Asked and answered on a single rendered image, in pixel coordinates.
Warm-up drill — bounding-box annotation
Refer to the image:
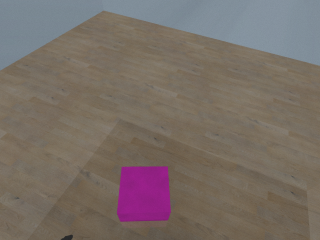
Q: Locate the carton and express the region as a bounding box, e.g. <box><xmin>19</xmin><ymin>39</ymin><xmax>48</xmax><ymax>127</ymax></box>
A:
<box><xmin>117</xmin><ymin>166</ymin><xmax>171</xmax><ymax>222</ymax></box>

